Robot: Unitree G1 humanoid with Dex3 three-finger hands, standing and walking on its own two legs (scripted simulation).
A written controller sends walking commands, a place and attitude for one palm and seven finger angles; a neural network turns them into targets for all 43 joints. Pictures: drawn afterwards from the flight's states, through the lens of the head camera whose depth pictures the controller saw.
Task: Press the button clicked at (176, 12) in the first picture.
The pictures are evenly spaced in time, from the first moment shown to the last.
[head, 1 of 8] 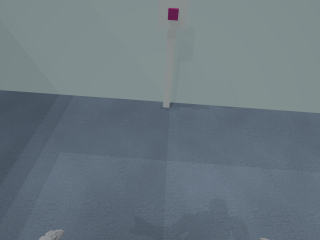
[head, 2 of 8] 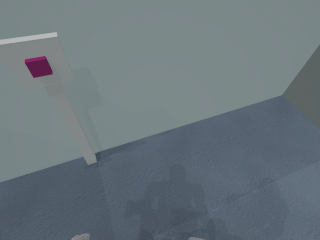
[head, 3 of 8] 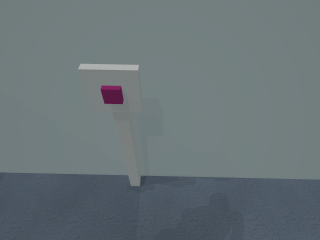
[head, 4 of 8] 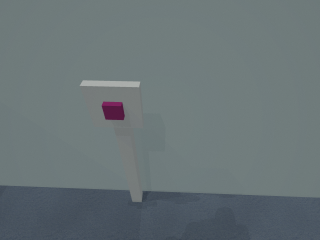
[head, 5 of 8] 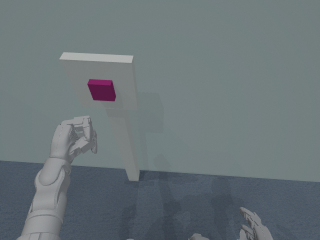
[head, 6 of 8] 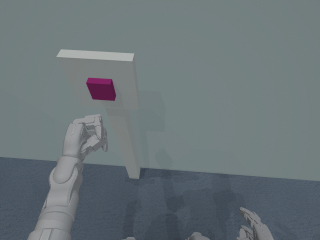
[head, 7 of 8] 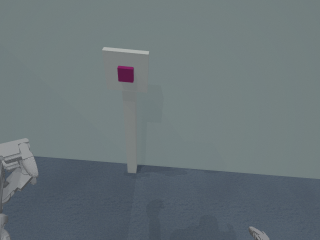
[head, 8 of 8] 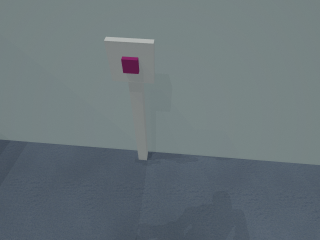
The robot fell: no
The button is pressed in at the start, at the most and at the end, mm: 0 14 0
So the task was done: yes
